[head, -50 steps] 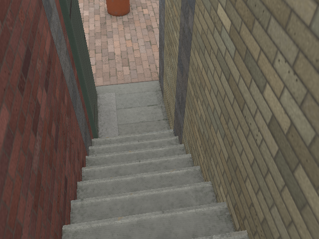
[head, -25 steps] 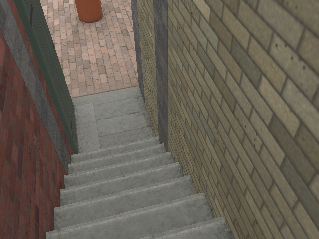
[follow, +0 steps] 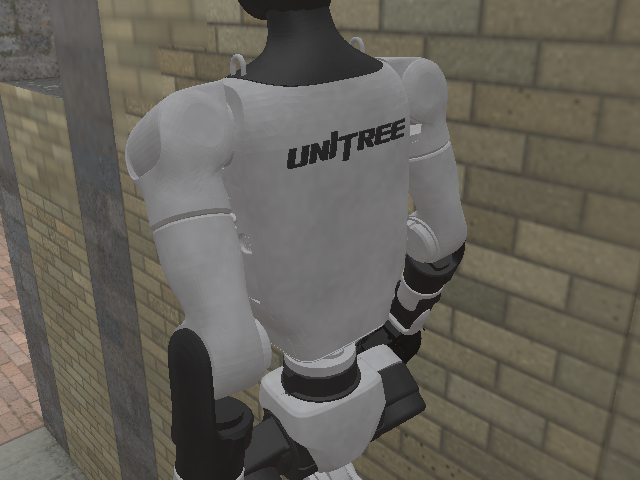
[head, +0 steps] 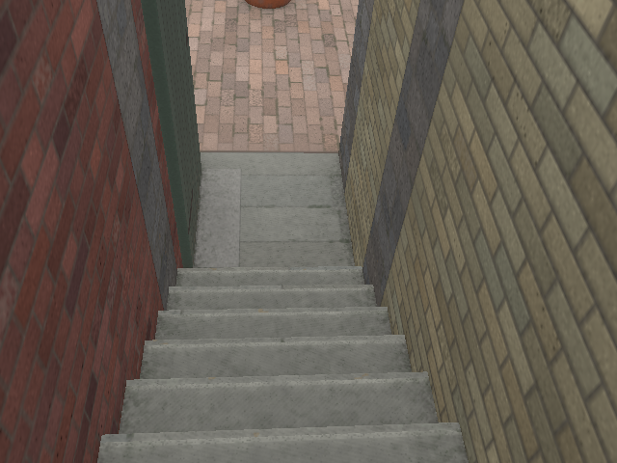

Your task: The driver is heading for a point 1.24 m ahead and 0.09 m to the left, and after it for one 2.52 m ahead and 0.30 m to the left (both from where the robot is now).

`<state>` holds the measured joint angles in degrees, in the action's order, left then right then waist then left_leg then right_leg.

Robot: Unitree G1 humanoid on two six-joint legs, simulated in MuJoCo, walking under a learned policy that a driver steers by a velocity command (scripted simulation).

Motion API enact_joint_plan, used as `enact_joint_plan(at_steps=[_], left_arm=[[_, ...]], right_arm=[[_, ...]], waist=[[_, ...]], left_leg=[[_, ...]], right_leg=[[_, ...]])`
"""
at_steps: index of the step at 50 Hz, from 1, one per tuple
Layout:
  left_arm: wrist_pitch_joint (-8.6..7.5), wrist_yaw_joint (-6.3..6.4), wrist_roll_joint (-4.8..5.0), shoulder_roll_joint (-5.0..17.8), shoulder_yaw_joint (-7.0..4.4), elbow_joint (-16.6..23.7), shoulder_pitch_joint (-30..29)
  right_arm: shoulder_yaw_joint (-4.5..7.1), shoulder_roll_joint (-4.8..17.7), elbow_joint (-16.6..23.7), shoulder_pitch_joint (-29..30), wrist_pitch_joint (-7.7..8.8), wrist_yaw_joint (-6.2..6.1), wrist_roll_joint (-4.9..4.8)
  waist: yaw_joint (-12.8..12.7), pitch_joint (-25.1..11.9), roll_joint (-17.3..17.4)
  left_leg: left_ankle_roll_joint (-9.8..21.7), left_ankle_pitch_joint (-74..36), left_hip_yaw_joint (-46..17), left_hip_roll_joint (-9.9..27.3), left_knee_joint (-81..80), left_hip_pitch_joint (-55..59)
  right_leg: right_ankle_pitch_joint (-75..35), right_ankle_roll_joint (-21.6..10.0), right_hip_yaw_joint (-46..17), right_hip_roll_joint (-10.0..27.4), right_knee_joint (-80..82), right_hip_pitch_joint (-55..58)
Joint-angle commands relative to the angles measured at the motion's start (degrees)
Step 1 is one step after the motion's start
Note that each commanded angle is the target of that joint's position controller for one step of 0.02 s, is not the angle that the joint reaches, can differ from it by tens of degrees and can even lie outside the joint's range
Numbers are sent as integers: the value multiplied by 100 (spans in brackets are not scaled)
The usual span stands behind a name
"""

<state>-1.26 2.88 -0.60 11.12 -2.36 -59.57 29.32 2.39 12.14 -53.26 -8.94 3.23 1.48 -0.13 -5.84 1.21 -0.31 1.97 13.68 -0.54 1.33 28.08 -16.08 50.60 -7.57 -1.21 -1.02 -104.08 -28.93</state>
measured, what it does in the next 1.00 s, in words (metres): goes down: right foot 0.19 m lower, then left foot 0.19 m lower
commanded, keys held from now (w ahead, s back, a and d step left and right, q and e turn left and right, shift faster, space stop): w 1.00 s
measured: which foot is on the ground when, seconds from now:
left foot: down 0.00-0.50, up 0.52-0.96, down 0.98-1.00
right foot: up 0.00-0.48, down 0.50-0.98, up 1.00-1.00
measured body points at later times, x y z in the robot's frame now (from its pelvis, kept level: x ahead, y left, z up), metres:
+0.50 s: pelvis +0.25 -0.02 -0.15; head +0.27 -0.02 +0.30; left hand +0.46 +0.19 -0.26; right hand +0.12 -0.23 -0.29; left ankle +0.06 +0.10 -0.70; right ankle +0.35 -0.11 -0.90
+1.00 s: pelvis +0.52 +0.02 -0.36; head +0.52 +0.04 +0.09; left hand +0.42 +0.26 -0.51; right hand +0.68 -0.21 -0.47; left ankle +0.59 +0.11 -1.11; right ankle +0.36 -0.11 -0.89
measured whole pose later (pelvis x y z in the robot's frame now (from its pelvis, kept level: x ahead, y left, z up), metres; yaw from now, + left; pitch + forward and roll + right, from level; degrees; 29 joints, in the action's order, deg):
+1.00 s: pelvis +0.52 +0.02 -0.36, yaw -1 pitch -2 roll -5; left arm -1.5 3.9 -1.3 10.5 -2.7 -60.5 28.9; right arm 2.2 13.2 -52.0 -6.4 3.4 1.6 1.3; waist -4.7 0.6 3.8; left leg 3.3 -0.8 -2.7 3.1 23.7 -15.6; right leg 49.5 -5.1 3.5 -1.2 -90.5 -20.0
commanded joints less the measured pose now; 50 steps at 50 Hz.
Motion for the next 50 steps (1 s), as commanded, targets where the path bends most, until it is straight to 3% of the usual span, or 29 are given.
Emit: enact_joint_plan(at_steps=[1,2,3,7,9,10,11,13,14,15,17,18,19,22,28,30,32,33,34,35,37,38,39,40,41,42,43,44,50], left_arm=[[-59,133,-25,309,-11,785,-605],[-368,-585,-230,103,187,842,-201],[-532,-747,-192,361,65,695,-84],[64,-257,-176,348,-27,1206,-1439],[-136,-1059,-837,192,178,641,-463],[116,-444,-196,250,-53,779,-1024],[-168,-928,-880,270,254,915,-1168],[-283,-949,-807,314,269,1053,-1974],[-218,-428,-74,485,18,1396,-2846],[-267,-863,-814,220,430,1113,-2215],[-146,-992,-965,563,291,1271,-2199],[-55,-593,222,306,78,1249,-3108],[-93,-890,-834,443,453,1642,-3114],[-250,-377,435,616,170,1400,-3009],[-31,-396,67,1084,-234,305,734],[-316,-966,-877,880,-75,719,-619],[-201,-169,180,307,129,408,-440],[-606,-497,-729,-33,310,593,-845],[-720,-551,-781,564,104,710,-1317],[-462,-131,243,979,-143,352,-727],[-874,-382,-629,95,243,157,-440],[-681,-22,567,600,-110,115,-476],[-635,98,643,686,-78,133,-411],[-798,-303,-836,196,306,92,-391],[-573,-2,423,637,-141,148,-485],[-451,116,458,739,-134,146,-318],[-620,-272,-836,-126,339,-248,542],[-297,22,94,498,-101,39,-28],[-48,86,66,166,-191,122,491]], right_arm=[[432,1392,-773,-3128,-120,-77,-209],[252,1401,-705,-2725,133,443,971],[234,1211,-756,-2287,234,555,1013],[-237,227,-430,-970,390,-136,-95],[-133,695,-468,-1048,692,-17,742],[-29,811,-594,-1625,455,-119,-110],[-254,245,-793,-2050,686,-159,676],[-375,-8,-1120,-3299,722,-366,645],[-128,633,-605,-2346,511,-326,-224],[-479,-3,-588,-2237,546,-232,640],[-428,206,-441,-1839,511,-34,692],[-150,587,-482,-2401,428,-95,-175],[-393,387,-492,-2314,502,-150,471],[-92,665,-636,-2714,196,-312,146],[-95,242,-346,-2312,-27,-375,50],[-207,302,70,-1909,195,215,255],[32,543,180,-1071,-35,-179,420],[-141,326,-81,-1552,45,181,458],[-120,305,-187,-1603,53,350,606],[-75,-65,-330,-1681,-78,-68,494],[-191,225,114,-1162,80,466,729],[-8,445,199,-497,46,-2,272],[-46,438,284,-293,51,-136,216],[-300,172,210,-519,21,220,530],[-51,405,360,94,-30,-49,276],[-106,357,501,511,-52,-86,204],[-257,289,672,563,-158,267,534],[-111,189,608,1014,-93,62,105],[261,1099,-724,-2760,19,-21,221]], waist=[[1360,-870,1578],[1205,629,392],[842,694,203],[102,349,343],[205,460,779],[121,-371,346],[800,736,257],[1342,456,168],[906,8,-142],[935,305,17],[835,415,162],[1285,148,-200],[1281,723,-180],[1702,617,424],[176,-1634,-527],[624,-69,-50],[883,543,473],[990,461,-96],[1034,364,-606],[1287,-273,-307],[882,276,-615],[1046,9,95],[903,-30,58],[715,444,-574],[610,131,9],[355,340,-5],[242,1094,-421],[-24,817,-443],[926,-472,2059]], left_leg=[[1488,-435,-2610,2462,-225,3695],[1123,1021,-2601,2097,-292,1853],[1237,796,-2538,2093,-422,780],[1001,-312,-1195,880,-553,-1893],[1115,1263,-943,669,-10,-2688],[1153,-419,-1516,956,-271,-1419],[1020,261,-1297,858,653,-716],[1279,415,-2159,1265,1255,1601],[1169,692,-1663,825,1093,55],[1248,1377,-1061,570,1258,-1676],[1365,2238,-981,494,1211,-2780],[1174,647,-1391,508,1346,-1208],[1224,1632,-1472,640,1771,-1049],[1094,-1767,-1198,285,2924,724],[517,3630,-604,-345,8960,-5478],[235,489,-477,376,8432,-5494],[-288,-205,-967,274,5087,-3766],[174,-2362,-443,669,4265,-3117],[129,-2609,-12,284,4158,-2560],[-218,-2282,106,53,4389,-1435],[42,-3552,-564,446,3280,-3131],[-125,-4940,-466,378,1920,-1986],[-170,-5244,-445,217,1677,-1643],[-119,-5030,-395,469,1498,-1588],[-168,-4802,-455,143,1195,-1076],[-164,-4654,-458,142,906,-1356],[-19,-4125,-378,533,366,-2339],[-116,-4038,-605,384,-167,-1543],[740,-7119,-777,1216,1191,4026]], right_leg=[[-944,-37,-107,-46,-2262,-4884],[-3178,-1,-1115,120,-2257,-5500],[-3857,-56,-1024,469,-1715,-4958],[-5719,786,26,339,3075,-2002],[-7253,290,-158,603,2342,-2308],[-6712,636,25,462,3365,-1157],[-8049,313,-911,679,3885,-3770],[-7926,387,-1008,784,4828,-5698],[-8428,657,-359,711,6372,-2519],[-9585,326,31,661,6068,-1759],[-8442,342,448,424,5628,-386],[-7910,595,366,193,6456,-221],[-7493,536,167,589,7457,-1086],[-6889,668,251,458,8868,-276],[-7401,-882,-1226,2652,6848,6125],[-3299,-1135,-1581,2081,8112,2689],[-5413,-897,-1159,2172,8000,887],[-4608,-719,109,1194,8051,-586],[-3924,-834,180,895,7835,-1095],[-6352,-631,-621,1552,7412,-363],[-4086,-754,-515,1264,7051,-56],[-3631,-334,-562,1056,6769,143],[-3501,-286,-645,1086,6508,145],[-2842,-475,-155,1183,6544,-579],[-3027,-236,-592,998,6214,74],[-2903,-238,-688,1086,5882,408],[-2043,-490,-999,1585,5911,350],[-2991,-316,-858,982,5662,756],[375,-130,26,-608,-1562,-2503]])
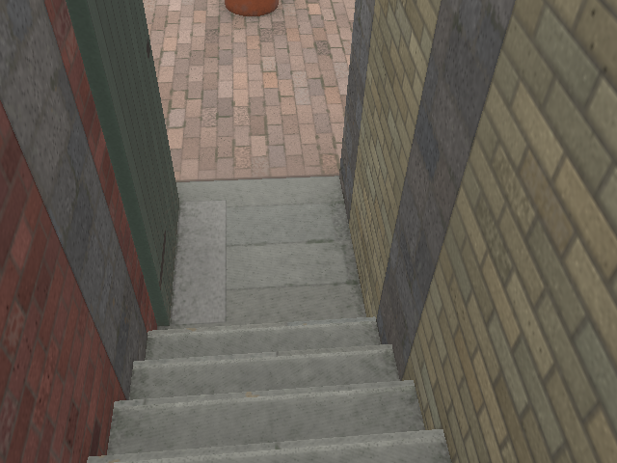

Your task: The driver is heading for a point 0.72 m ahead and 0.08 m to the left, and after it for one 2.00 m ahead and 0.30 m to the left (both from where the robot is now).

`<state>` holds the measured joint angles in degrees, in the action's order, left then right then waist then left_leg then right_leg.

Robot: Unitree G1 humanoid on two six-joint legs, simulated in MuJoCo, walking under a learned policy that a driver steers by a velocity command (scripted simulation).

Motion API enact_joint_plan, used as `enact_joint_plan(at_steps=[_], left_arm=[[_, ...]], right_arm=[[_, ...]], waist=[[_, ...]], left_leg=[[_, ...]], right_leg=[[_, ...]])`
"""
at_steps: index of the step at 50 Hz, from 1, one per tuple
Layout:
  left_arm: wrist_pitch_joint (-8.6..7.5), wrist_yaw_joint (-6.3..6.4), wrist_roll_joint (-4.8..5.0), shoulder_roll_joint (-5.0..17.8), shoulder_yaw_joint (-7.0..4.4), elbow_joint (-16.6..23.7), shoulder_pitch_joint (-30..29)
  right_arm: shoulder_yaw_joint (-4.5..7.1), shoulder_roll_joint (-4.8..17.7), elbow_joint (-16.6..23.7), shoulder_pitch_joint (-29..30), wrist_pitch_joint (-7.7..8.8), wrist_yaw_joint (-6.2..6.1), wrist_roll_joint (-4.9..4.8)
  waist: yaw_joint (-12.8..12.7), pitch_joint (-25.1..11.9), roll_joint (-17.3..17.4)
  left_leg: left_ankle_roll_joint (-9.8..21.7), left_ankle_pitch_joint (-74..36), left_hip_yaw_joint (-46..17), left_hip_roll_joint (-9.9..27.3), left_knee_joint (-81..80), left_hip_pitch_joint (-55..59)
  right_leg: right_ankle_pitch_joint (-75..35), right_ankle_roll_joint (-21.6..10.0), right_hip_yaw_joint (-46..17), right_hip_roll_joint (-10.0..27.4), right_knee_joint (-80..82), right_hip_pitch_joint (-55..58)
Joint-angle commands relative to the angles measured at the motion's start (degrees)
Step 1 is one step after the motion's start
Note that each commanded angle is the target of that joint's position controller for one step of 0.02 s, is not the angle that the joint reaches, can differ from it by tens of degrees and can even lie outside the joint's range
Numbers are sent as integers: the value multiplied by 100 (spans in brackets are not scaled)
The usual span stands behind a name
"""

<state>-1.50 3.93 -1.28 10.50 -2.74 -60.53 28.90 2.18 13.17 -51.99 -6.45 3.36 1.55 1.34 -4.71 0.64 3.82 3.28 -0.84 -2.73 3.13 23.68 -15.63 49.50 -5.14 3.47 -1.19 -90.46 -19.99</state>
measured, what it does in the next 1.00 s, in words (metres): goes down: right foot 0.19 m lower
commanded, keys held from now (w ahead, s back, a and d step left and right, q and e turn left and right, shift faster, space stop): w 0.30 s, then no key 0.24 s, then q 0.46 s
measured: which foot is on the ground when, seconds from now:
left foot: down 0.00-0.52, up 0.54-1.00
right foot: up 0.00-0.48, down 0.50-1.00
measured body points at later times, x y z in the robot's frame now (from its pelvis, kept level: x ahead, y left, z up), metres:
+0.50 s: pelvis +0.24 -0.01 -0.17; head +0.25 -0.01 +0.28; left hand +0.41 +0.20 -0.29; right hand +0.11 -0.22 -0.31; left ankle +0.07 +0.09 -0.75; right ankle +0.40 -0.11 -0.90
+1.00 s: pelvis +0.36 +0.02 -0.25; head +0.37 +0.04 +0.20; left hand +0.39 +0.29 -0.39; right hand +0.54 -0.20 -0.36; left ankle +0.34 +0.14 -0.93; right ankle +0.37 -0.10 -0.95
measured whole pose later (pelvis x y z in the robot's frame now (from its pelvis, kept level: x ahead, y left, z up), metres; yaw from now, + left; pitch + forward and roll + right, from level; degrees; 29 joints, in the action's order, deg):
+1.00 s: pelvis +0.36 +0.02 -0.25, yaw +12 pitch +4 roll -2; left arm -6.8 1.5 -4.4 13.2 -3.7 -49.7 16.3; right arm 1.3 12.6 -45.3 -12.8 2.0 -2.4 4.1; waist -1.7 -4.1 -0.3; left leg -4.4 23.5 2.5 6.5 60.6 -33.6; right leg 26.9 0.3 17.2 9.3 -49.3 -24.4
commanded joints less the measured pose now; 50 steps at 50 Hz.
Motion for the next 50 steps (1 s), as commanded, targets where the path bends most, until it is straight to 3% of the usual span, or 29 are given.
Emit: enact_joint_plan(at_steps=[1,3,4,5,6,7,8,9,10,11,12,14,15,16,17,21,22,23,25,26,27,28,31,34,36,41,46,48,50], left_arm=[[-70,20,264,412,-115,419,584],[-47,44,96,392,-57,647,-407],[-297,-629,-329,164,212,886,-82],[-408,-813,-312,269,191,672,122],[-393,-902,-492,61,273,835,80],[23,-374,-203,413,-108,775,-468],[185,-235,-105,506,-92,1128,-1048],[-111,-846,-643,174,251,818,-669],[-137,-1068,-924,158,259,708,-554],[165,-476,-207,225,-62,725,-725],[-170,-1052,-876,111,385,690,-327],[-331,-1051,-867,517,333,1155,-1848],[-191,-426,-167,696,-66,1275,-2424],[-269,-837,-806,150,504,1287,-2258],[-241,-979,-878,146,509,1157,-2353],[-25,-1138,-603,349,601,1641,-2387],[-31,-592,424,540,259,1148,-2376],[-88,-367,524,711,240,1165,-2194],[-193,-191,352,830,113,656,-470],[-200,-820,-660,1082,-60,602,829],[-156,-1132,-534,1406,-157,663,838],[-156,-1191,-589,1239,-107,835,511],[-336,-1126,-268,798,345,1521,-1923],[-711,-791,-283,225,420,1368,-1769],[-778,-723,-298,584,342,1290,-1641],[-644,-522,-481,907,34,1080,-676],[-627,-273,-418,1295,-271,1491,-1131],[-547,-143,-80,1369,-395,1262,-917],[-617,-149,-331,1578,-531,1504,-1497]], right_arm=[[272,1092,-767,-3140,17,-6,-57],[302,1119,-733,-2974,-24,-150,-106],[252,1394,-589,-2652,34,410,757],[279,1331,-692,-2217,62,504,740],[8,338,-721,-1730,131,389,718],[-102,202,-571,-1537,168,29,-36],[-213,37,-514,-1174,277,-109,-122],[-217,-40,-460,-1155,495,-10,415],[-123,435,-365,-814,582,9,484],[-78,564,-682,-1618,388,-180,-125],[-175,585,-561,-1307,537,-19,567],[-336,230,-928,-2609,667,-287,420],[-118,566,-990,-2737,462,-329,-324],[-417,23,-1270,-3385,546,-348,449],[-445,-258,-871,-3075,508,-450,244],[-256,735,-462,-2288,322,-104,404],[-179,287,-844,-2883,200,-187,-291],[-180,339,-874,-3052,89,-294,-249],[-73,464,-903,-3137,-77,-349,-87],[-223,699,-836,-2957,-95,494,398],[-126,286,-859,-3872,-40,780,67],[-122,611,-373,-3214,-60,731,-200],[-587,-164,116,-2274,52,373,-301],[-394,51,-366,-3277,-8,357,95],[-220,146,-336,-2924,-66,452,316],[-219,-7,612,-1406,48,-57,243],[-183,97,1108,-591,-12,-287,362],[-55,103,1172,-212,-63,-429,271],[9,25,1012,-744,-80,-528,223]], waist=[[817,-1257,1382],[1138,-1087,1274],[947,46,-484],[527,516,-431],[240,585,-437],[27,-207,59],[-94,416,-183],[215,889,24],[73,541,197],[-77,-352,203],[62,622,147],[1021,304,-227],[832,88,-115],[1171,423,43],[1273,298,-522],[884,493,-488],[1336,568,-817],[1463,743,-248],[840,386,60],[5,-637,-1322],[438,-2459,-2435],[163,-2777,-1572],[1095,-301,80],[1270,425,71],[1142,83,-375],[394,-338,-837],[304,-565,-578],[100,-198,-779],[422,-456,-1087]], left_leg=[[732,-5219,-959,1656,2264,4797],[1332,134,-2372,2199,653,3336],[1482,1970,-2859,2010,333,1548],[1608,2084,-3020,2037,166,520],[1265,1870,-2530,1618,327,-113],[840,1215,-1522,1229,365,-339],[765,815,-997,725,39,-1893],[1055,2604,-551,368,105,-3150],[1216,3311,-695,385,339,-3321],[996,1163,-1261,627,116,-1927],[1119,2451,-818,494,920,-3245],[1417,2335,-1821,864,1792,442],[1040,1640,-1833,681,1644,720],[1466,1772,-2229,874,2242,1262],[1340,2345,-1594,546,2476,965],[1076,3308,-1060,121,2639,-2878],[790,878,-932,-127,2823,-888],[659,17,-935,-247,3399,-483],[642,-410,-767,-449,5193,-378],[189,1185,-1063,-309,7025,-2640],[-289,5753,-115,-888,10287,-4309],[-387,5548,-194,-634,10812,-4917],[-950,3603,-460,403,8744,-3934],[-1018,487,-431,648,6099,-2477],[-1036,-367,-58,573,5111,-2180],[-903,1224,-473,687,5515,-4036],[-868,2358,196,450,5131,-3048],[-794,3156,882,310,3097,-2340],[-664,2365,857,85,3042,-1297]], right_leg=[[574,-375,-291,-310,-3981,-4661],[-786,-241,-790,-117,-3393,-5316],[-3122,-24,-1764,201,-3686,-5932],[-3806,-37,-1615,468,-3156,-5815],[-4786,-78,-1738,650,-2592,-6087],[-4081,352,-963,357,-717,-4010],[-4668,676,-598,253,1035,-3077],[-6432,303,-541,581,614,-3231],[-6677,205,-437,558,1292,-2876],[-6597,562,-421,453,1989,-1586],[-6416,226,-442,508,733,-2297],[-7365,363,-1606,670,2541,-5413],[-7186,464,-1100,663,4153,-4250],[-7135,402,-1344,609,3229,-5933],[-8088,416,-1006,784,5267,-5127],[-7738,634,99,352,5173,-346],[-7576,657,101,34,6537,-688],[-7627,700,106,195,7349,-386],[-8677,601,110,702,8623,1198],[-7884,-347,-71,940,6870,4400],[-10909,-1524,-695,2081,4623,6452],[-10426,-1559,-1391,2577,5100,6073],[-6576,-922,-1353,2590,6792,1036],[-4844,-976,-46,1555,6769,-2118],[-4112,-751,-183,1444,6613,-1906],[-5906,-1443,-1306,2932,6176,629],[-5668,-1062,-822,2714,5913,294],[-5205,-681,-520,2578,6228,156],[-5524,-502,-459,2763,5955,-183]])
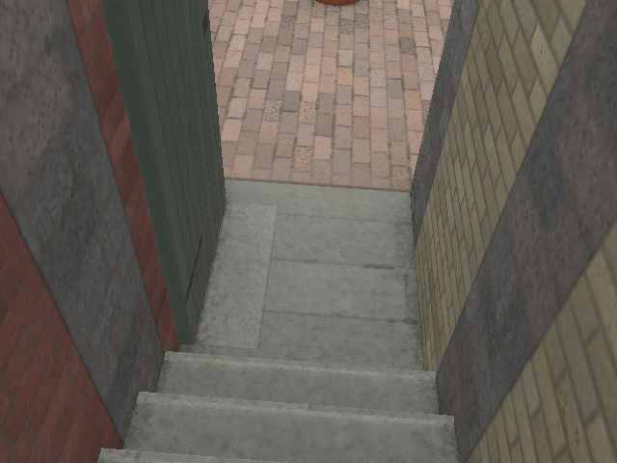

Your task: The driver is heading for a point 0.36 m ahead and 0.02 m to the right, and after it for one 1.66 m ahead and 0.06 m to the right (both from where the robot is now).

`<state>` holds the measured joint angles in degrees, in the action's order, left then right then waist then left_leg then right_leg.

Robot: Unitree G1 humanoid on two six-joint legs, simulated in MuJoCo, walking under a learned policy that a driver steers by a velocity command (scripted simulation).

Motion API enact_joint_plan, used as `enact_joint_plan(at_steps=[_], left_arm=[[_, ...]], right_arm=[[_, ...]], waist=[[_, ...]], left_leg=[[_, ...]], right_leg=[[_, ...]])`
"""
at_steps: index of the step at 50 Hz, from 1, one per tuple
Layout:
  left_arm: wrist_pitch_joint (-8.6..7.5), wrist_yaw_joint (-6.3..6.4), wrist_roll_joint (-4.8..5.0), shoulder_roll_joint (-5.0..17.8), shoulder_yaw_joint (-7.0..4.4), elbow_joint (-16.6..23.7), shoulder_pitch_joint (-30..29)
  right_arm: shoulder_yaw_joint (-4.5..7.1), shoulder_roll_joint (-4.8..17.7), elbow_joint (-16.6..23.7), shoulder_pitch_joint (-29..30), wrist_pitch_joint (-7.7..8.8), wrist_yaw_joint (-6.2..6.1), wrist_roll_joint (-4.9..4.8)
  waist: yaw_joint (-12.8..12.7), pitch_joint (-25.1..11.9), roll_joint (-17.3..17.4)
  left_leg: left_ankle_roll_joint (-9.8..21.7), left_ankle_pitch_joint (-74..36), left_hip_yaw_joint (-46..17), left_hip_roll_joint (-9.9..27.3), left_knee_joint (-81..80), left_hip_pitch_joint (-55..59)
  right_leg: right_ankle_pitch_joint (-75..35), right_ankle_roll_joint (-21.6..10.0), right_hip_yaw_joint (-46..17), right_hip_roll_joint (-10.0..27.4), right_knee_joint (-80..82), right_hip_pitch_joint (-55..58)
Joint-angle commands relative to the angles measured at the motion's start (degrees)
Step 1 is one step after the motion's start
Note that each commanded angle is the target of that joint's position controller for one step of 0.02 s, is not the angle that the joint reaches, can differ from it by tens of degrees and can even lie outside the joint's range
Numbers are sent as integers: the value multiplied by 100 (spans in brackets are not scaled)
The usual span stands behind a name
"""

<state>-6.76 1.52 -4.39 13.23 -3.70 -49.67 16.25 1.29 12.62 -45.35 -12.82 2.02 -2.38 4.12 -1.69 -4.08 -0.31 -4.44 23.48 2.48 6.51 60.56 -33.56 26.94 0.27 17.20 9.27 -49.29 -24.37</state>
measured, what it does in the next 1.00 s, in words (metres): goes down: left foot, then right foot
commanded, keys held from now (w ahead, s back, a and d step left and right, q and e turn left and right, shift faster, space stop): q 0.12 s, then e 0.28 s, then w+e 0.44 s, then w+q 0.16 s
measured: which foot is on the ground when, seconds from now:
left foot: up 0.00-0.00, down 0.02-0.68, up 0.70-1.00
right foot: down 0.00-0.04, up 0.06-0.68, down 0.70-1.00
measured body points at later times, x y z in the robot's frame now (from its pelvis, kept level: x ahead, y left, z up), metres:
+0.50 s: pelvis +0.00 +0.05 +0.01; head +0.02 +0.04 +0.46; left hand +0.00 +0.29 -0.13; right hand +0.15 -0.22 -0.10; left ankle +0.00 +0.11 -0.70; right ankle -0.03 -0.11 -0.66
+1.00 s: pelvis +0.11 -0.03 -0.06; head +0.10 -0.02 +0.39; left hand +0.18 +0.16 -0.21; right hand +0.17 -0.29 -0.17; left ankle +0.27 +0.07 -0.72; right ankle -0.02 -0.09 -0.70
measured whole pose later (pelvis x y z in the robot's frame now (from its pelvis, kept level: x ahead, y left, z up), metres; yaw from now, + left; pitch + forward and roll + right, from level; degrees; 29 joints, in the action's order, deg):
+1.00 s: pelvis +0.11 -0.03 -0.06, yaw -13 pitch +5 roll -4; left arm -7.7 -2.9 -3.7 8.5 0.7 -52.8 22.9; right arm 0.5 13.2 -50.4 -12.1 3.4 4.9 5.6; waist -1.5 -7.6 1.6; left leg -1.1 -14.4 -2.1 5.5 55.9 -46.8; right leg 45.5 -5.7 0.8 -9.4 -64.6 -23.6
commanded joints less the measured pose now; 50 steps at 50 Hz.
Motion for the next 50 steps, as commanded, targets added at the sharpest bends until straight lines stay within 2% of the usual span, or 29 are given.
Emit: enact_joint_plan(at_steps=[1,2,3,4,5,6,7,8,9,13,15,16,19,22,25,27,31,34,35,36,37,38,39,41,43,45,46,48,50], left_arm=[[-24,70,163,1179,-422,419,-350],[-49,-17,115,685,-330,564,-96],[-89,-93,29,240,-173,1373,-848],[50,-115,306,367,-186,1560,-1555],[83,-36,472,167,-84,1465,-1380],[66,31,478,508,-126,1454,-1298],[92,20,304,801,-157,1204,-548],[143,-171,181,383,-10,424,912],[170,-451,336,187,32,-93,1551],[252,-857,523,672,-53,-284,1226],[241,-740,412,695,-46,-229,1136],[240,-604,355,678,-50,-97,895],[348,73,301,590,112,464,-602],[458,304,121,113,369,262,-149],[367,208,-145,171,372,16,-5],[279,-73,-248,279,291,83,46],[211,-344,-73,48,207,53,272],[-31,-369,26,325,-79,-111,781],[-183,-322,-99,433,-165,-393,1570],[-333,-266,-216,1279,-302,-533,2402],[-378,-485,-90,1290,-324,-495,3086],[-344,-658,17,938,-236,-435,2370],[-253,-744,90,463,-54,-239,1428],[-96,-763,-129,-351,257,-16,291],[-187,-582,87,-371,315,338,-674],[-308,-417,67,244,216,31,125],[-307,-325,166,214,283,93,279],[-194,-419,43,463,295,-21,599],[-117,-504,114,497,312,35,652]], right_arm=[[252,398,116,-490,156,-147,-254],[504,999,-167,-1084,269,-259,-259],[622,1735,-256,-2154,374,-287,-47],[698,1835,-480,-2980,537,30,224],[701,1735,-536,-2456,595,262,96],[684,1620,-296,-1585,479,426,5],[638,1533,-51,-593,437,615,-149],[561,1327,11,39,326,850,22],[383,970,143,703,244,992,95],[45,1006,190,1341,178,766,80],[-46,1066,22,1180,202,850,145],[-35,1136,-66,920,215,947,-30],[452,2060,-287,-400,113,711,-267],[490,1708,-348,-990,74,433,-242],[515,1350,-219,-550,257,191,-400],[514,1307,-62,-224,439,96,-177],[537,1223,-19,-39,575,-20,-24],[554,1196,38,237,491,33,20],[471,894,-28,256,476,121,56],[288,420,240,145,470,299,110],[135,265,664,675,509,439,-241],[77,284,534,894,539,400,-344],[126,564,337,757,526,249,-303],[92,785,-142,-58,430,210,108],[104,841,-405,-732,274,450,372],[118,876,-340,-339,193,723,268],[121,939,-359,-184,196,750,174],[111,760,-316,155,185,745,87],[103,774,-332,265,85,745,129]], waist=[[319,-70,-139],[400,-737,1192],[778,-1636,2170],[1541,-919,466],[1210,-296,487],[765,-235,380],[141,-308,469],[-486,-541,362],[-833,-305,82],[-578,-286,238],[-468,-342,504],[-336,-245,594],[834,49,418],[938,77,345],[780,198,412],[588,121,245],[351,123,390],[-18,56,-44],[-439,-72,-831],[-388,-355,-1131],[-1019,-298,-501],[-846,616,-425],[-410,758,10],[352,663,372],[656,121,-71],[295,132,-153],[180,146,220],[152,408,-137],[124,748,-261]], left_leg=[[374,-1222,723,-609,-2170,1136],[1029,-5132,-166,-267,-2358,3094],[2559,-7326,-2659,1099,-2707,4922],[2453,-6816,-3301,1415,-2833,5291],[2249,-6648,-2982,1387,-2802,4789],[2292,-6887,-2406,1295,-2582,4171],[2246,-6892,-1744,1233,-2571,2937],[1986,-6553,-1194,912,-2457,1634],[1436,-6130,-737,510,-2479,596],[998,-4725,97,467,-2730,110],[1221,-4991,165,834,-2748,883],[1350,-4491,-68,1006,-2814,1174],[2420,-2616,-1531,1742,-3273,2849],[2989,-1576,-2550,2254,-3863,3346],[2322,1446,-1792,1565,-4251,2328],[2015,1754,-1287,1504,-4112,1765],[1613,2209,-644,1615,-3785,780],[1307,2213,226,1244,-1833,139],[1194,1681,626,598,397,-879],[835,1276,200,-380,2381,-2821],[752,1281,-842,-811,2016,-4145],[643,1003,-1184,-347,2189,-4956],[522,471,-1071,-69,2642,-4712],[518,-733,-1091,248,2384,-3167],[399,-3079,-947,11,1534,-1699],[323,-3472,-662,4,1422,-1786],[339,-4900,-613,-19,-15,-1136],[335,-4543,-120,-159,-661,339],[256,-3478,-194,-214,-840,-87]], right_leg=[[-3045,-956,-1465,1397,1325,326],[-1687,-298,-594,551,-790,-739],[2177,193,-626,-577,-2578,-2974],[1902,246,-2184,-983,-2777,-4112],[1254,318,-2536,-1004,-2890,-4602],[914,347,-2407,-841,-2789,-4495],[389,370,-2295,-589,-2974,-3623],[-755,491,-2285,-507,-3487,-2264],[-1695,626,-2259,-531,-3648,-1574],[-2232,991,-2292,-664,-3770,-624],[-1688,1061,-2380,-504,-3384,-672],[-1034,1120,-2292,-419,-2624,-763],[-2,1233,-2064,-269,-1352,-2222],[43,1010,-2279,-335,-1098,-2960],[392,503,-1634,-587,-914,-2355],[115,215,-1469,-720,-892,-1826],[-306,-197,-1320,-996,-491,-576],[-869,-326,-1099,-1322,977,950],[-883,-629,-1744,-1221,1671,2028],[-2784,-1578,-4376,-107,1541,3445],[-927,-2266,-5861,655,2575,4161],[257,-2439,-6217,954,2684,3540],[470,-2271,-5601,715,2367,2684],[-369,-2013,-4266,52,1619,272],[-1214,-1545,-2993,-871,1032,-1123],[-1187,-1545,-3012,-831,540,-1066],[-902,-1436,-2721,-893,179,-1384],[-125,-1399,-2688,-841,239,-2209],[-458,-1688,-3476,-420,39,-1560]])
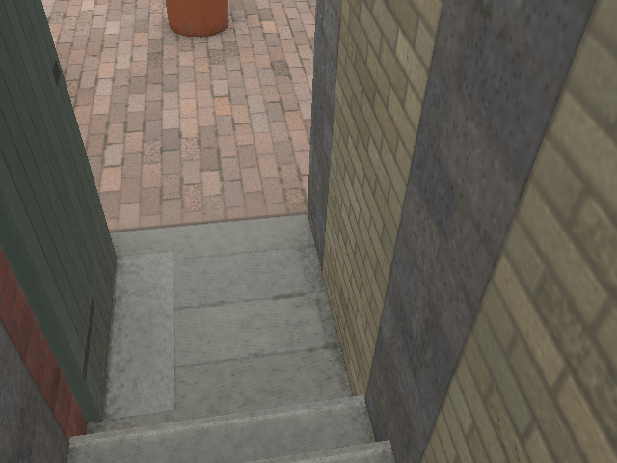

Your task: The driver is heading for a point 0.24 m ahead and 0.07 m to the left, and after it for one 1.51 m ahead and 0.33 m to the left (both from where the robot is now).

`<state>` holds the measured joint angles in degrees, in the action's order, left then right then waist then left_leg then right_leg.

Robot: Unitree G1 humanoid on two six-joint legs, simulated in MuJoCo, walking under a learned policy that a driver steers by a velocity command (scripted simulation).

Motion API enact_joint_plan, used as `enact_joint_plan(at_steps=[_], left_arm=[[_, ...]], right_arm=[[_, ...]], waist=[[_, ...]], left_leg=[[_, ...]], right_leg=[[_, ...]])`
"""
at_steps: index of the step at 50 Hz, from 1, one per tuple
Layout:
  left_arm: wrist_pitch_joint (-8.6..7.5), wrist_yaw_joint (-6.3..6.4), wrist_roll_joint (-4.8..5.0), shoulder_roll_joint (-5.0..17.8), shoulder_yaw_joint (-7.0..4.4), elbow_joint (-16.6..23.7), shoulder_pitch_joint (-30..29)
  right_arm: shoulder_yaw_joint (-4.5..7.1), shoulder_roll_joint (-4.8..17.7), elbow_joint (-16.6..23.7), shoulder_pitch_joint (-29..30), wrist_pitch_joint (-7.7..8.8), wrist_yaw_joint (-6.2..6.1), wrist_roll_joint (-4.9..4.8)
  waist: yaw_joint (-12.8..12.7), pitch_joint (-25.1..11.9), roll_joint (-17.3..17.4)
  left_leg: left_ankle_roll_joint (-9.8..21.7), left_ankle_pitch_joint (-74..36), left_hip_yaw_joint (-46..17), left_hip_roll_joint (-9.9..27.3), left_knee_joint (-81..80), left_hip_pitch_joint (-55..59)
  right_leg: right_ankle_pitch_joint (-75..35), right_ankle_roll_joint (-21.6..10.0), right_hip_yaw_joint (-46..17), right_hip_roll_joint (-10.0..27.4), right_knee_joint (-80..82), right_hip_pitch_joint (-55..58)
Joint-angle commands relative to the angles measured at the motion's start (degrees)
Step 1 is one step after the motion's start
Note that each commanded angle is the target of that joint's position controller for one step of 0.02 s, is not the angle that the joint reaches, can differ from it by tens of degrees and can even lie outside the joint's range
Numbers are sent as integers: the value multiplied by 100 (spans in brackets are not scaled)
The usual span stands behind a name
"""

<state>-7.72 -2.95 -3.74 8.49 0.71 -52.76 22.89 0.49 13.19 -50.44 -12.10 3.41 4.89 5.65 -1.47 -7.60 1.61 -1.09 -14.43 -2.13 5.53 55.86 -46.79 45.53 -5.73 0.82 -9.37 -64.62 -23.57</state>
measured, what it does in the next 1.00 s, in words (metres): goes down, turning left: left foot 0.19 m lower, then right foot 0.19 m lower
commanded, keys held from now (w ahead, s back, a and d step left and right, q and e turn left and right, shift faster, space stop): w+q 0.56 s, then w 0.38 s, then w+e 0.06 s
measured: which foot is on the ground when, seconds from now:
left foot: up 0.00-0.14, down 0.16-0.56, up 0.58-1.00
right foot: down 0.00-0.14, up 0.16-0.54, down 0.56-1.00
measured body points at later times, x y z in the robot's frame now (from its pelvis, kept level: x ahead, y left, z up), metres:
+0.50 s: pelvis +0.26 +0.07 -0.21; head +0.27 +0.09 +0.24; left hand +0.39 +0.29 -0.33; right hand +0.26 -0.15 -0.35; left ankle +0.11 +0.11 -0.83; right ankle +0.44 -0.04 -0.90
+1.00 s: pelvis +0.53 +0.19 -0.43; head +0.54 +0.21 +0.02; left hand +0.31 +0.28 -0.57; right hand +0.79 +0.08 -0.53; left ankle +0.61 +0.34 -1.16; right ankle +0.41 -0.01 -0.99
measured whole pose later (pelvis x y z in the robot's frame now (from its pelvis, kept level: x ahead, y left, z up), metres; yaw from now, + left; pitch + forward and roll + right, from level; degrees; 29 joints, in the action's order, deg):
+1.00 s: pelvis +0.53 +0.19 -0.43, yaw +22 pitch +2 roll -6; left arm -5.2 -2.2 -3.9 7.3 1.6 -61.2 36.0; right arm -1.3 13.7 -44.9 -5.2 2.2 4.9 4.5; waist -9.5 -0.3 4.5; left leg 3.3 -18.7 1.1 7.7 28.0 -28.5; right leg 52.9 -0.8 3.9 -2.5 -78.3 -16.6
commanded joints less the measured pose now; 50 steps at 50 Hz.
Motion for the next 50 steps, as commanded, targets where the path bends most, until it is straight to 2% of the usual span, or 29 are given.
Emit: enact_joint_plan(at_steps=[1,3,4,7,8,10,12,13,14,15,17,20,22,25,27,28,29,30,32,34,36,38,40,42,44,46,48,49,50], left_arm=[[-5,-12,67,854,-83,283,122],[59,128,172,803,-70,246,196],[70,51,97,1131,-114,446,-585],[144,-353,-137,1341,-265,588,-1490],[135,-654,-242,1328,-371,481,-1093],[223,-722,-144,453,-123,1011,-588],[294,-445,-204,418,-52,953,-533],[280,-347,-418,125,62,849,-275],[284,-324,-397,272,54,830,-437],[346,-396,-337,640,-1,871,-804],[454,-540,-342,263,217,1002,-1040],[450,-355,-299,873,113,1210,-1994],[460,-353,-193,646,189,1396,-2158],[395,-342,-376,937,57,1395,-1619],[356,-222,-228,1200,-161,813,29],[248,-209,-194,1379,-276,400,1874],[297,-354,-120,1780,-328,318,2140],[391,-514,-354,1769,-400,413,2011],[389,-369,-134,1131,-307,364,999],[234,-144,-125,-323,93,432,-110],[105,-1,-6,-46,96,405,-458],[-66,-17,-186,805,-93,130,-68],[-196,205,-19,604,21,-131,408],[-87,433,-29,636,10,-759,2103],[128,472,12,191,101,-486,2027],[216,17,-263,1100,-93,-533,1275],[107,-1,-47,1188,-132,-309,477],[217,380,508,1291,-363,-415,921],[206,-134,-234,1433,-192,-763,992]], right_arm=[[162,744,252,562,-105,-11,-69],[45,553,333,921,-115,-63,-163],[4,485,128,-228,-71,-123,-9],[374,1198,-900,-3203,179,-130,-341],[521,1497,-1136,-4080,102,-144,-289],[675,2016,-522,-2979,96,48,-256],[334,800,-596,-1603,122,-15,-127],[17,-101,-642,-1166,199,-116,-64],[-134,-316,-626,-718,308,-180,-61],[-158,-249,-349,-153,434,-300,-260],[-85,672,-507,-558,629,-359,-4],[-184,355,-636,-1975,789,-692,-143],[-125,827,-507,-1923,611,-460,-49],[24,1213,-22,-1586,501,-206,-224],[-12,988,59,-1393,485,-56,-209],[-58,924,316,-1011,447,138,-200],[-138,71,213,-2415,411,226,-348],[-51,465,284,-2503,321,204,-512],[-79,455,873,-926,87,-30,-336],[-237,-34,576,-939,38,-85,-18],[-111,168,18,-1086,20,133,109],[-173,1,-95,-1117,131,252,47],[-55,534,306,-18,145,56,203],[-103,460,752,1097,106,-69,205],[-291,152,831,1725,44,66,108],[-255,100,898,899,-175,182,170],[-105,536,1088,678,-188,106,274],[140,612,386,-94,-142,-291,-977],[276,1349,304,-1856,4,-53,-49]], waist=[[-99,1174,-529],[-372,1161,-479],[218,843,-775],[1175,604,723],[1274,291,1706],[650,-186,513],[166,817,-650],[-171,987,-683],[-336,1355,-347],[-239,1325,-424],[-249,764,-257],[752,752,-613],[701,742,140],[452,1279,-24],[-161,1054,-802],[-824,392,-652],[-127,-1076,-1809],[-294,-978,-977],[-204,338,61],[509,1142,295],[435,1326,-77],[555,859,-627],[7,836,-367],[-884,839,-383],[-1213,1067,191],[-416,1333,-509],[-43,1564,-355],[116,1061,330],[876,792,409]], left_leg=[[-89,544,56,-27,-730,483],[-31,1107,-164,96,-1768,-347],[-13,1360,93,-60,-927,978],[238,1383,1044,-607,-2964,4422],[1074,63,5,-381,-2206,5724],[2759,-1055,-3350,1058,-2194,7213],[2323,3125,-3875,987,-2420,5230],[1888,3192,-2974,372,-2323,3924],[1836,3049,-2710,-4,-2419,2090],[1917,3136,-1961,-359,-2598,525],[1851,3653,-1574,-854,-2038,-1102],[1345,3550,-1375,-1065,-367,1442],[1465,3620,-1784,-1006,-481,522],[1586,2228,-2831,-943,345,1322],[1158,1221,-2231,-1401,2523,1868],[912,97,-1969,-1255,4246,673],[287,5968,-855,-1800,7344,-1701],[202,6118,-375,-1480,7845,-2940],[155,4807,-500,-508,6249,-3592],[397,2064,-716,494,3074,-2254],[469,297,-31,445,1339,316],[176,-62,586,-41,2339,2213],[202,-906,-139,397,379,-233],[39,188,-52,314,-382,-2666],[122,-1409,122,446,-3102,-1367],[394,-1598,867,-88,-1374,2247],[523,301,531,42,-2168,2822],[170,-66,272,-4,-3605,4022],[863,-573,627,83,-3566,5479]], right_leg=[[-2777,-1192,-2362,1668,1443,-739],[-3717,-1202,-2963,1911,1076,733],[-3777,-1128,-2893,1881,672,98],[-4676,-573,-965,809,-3199,-618],[-2238,-191,-468,-111,-6164,-2357],[-1021,409,-884,-108,-6716,-5703],[-2763,280,-1501,810,-5539,-6378],[-4245,149,-1435,1217,-3925,-5707],[-4691,100,-1181,1562,-3168,-4683],[-5839,222,-786,1513,-1472,-3151],[-6405,643,-243,1442,-1885,-795],[-7718,592,-546,1308,1855,-1964],[-7094,556,-135,928,2074,-158],[-5294,565,-177,649,2873,321],[-6524,242,44,751,4981,1915],[-6956,-448,-425,1489,4433,4185],[-11937,-2226,-1870,3365,1831,6775],[-12386,-2764,-2682,3962,2066,6286],[-6746,-1837,-2809,3518,3309,3679],[-4914,-1149,-1581,2308,3827,694],[-4018,-1219,-625,1753,3785,-2031],[-3812,-1104,-362,1419,3293,-3229],[-3486,-833,-882,1816,2436,-463],[-3728,-1048,-2127,2272,1374,2238],[-2453,-832,-1659,1948,1347,1399],[-1550,-841,-1401,1843,1800,-1893],[-1542,-573,-1509,2089,1185,-1411],[-2935,-558,-955,1414,-361,-659],[-2957,-11,-1018,1468,-1870,-1055]])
